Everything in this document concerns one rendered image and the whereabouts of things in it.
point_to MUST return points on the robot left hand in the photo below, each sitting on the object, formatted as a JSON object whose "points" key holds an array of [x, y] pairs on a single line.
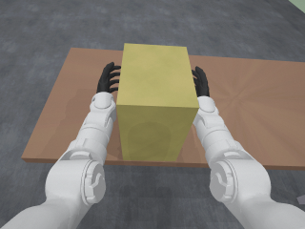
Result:
{"points": [[105, 81]]}

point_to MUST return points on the robot right upper arm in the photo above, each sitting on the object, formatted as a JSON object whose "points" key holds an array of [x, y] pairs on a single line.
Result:
{"points": [[243, 185]]}

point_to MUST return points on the robot left upper arm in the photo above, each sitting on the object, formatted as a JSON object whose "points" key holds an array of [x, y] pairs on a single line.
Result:
{"points": [[72, 187]]}

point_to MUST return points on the left robot forearm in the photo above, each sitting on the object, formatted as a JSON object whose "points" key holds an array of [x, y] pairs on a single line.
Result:
{"points": [[95, 133]]}

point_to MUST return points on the robot right hand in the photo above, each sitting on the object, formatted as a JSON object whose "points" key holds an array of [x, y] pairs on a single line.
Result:
{"points": [[201, 83]]}

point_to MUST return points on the carton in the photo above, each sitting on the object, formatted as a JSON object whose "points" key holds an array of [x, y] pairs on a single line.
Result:
{"points": [[156, 101]]}

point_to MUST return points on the right robot forearm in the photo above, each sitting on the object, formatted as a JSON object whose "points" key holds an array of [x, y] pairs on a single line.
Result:
{"points": [[214, 136]]}

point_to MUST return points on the table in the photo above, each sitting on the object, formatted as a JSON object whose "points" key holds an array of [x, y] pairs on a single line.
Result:
{"points": [[262, 104]]}

